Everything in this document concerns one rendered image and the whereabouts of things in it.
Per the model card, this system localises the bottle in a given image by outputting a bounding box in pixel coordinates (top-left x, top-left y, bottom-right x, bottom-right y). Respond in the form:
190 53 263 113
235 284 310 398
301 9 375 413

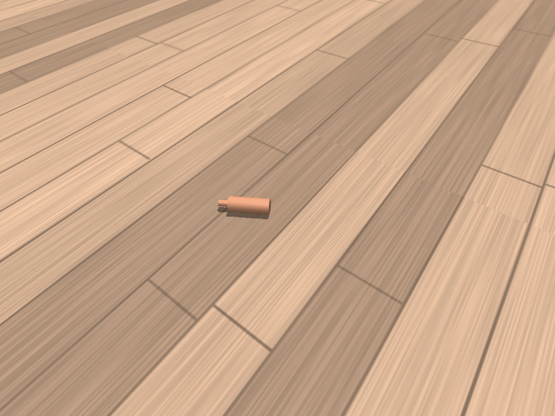
218 196 271 215

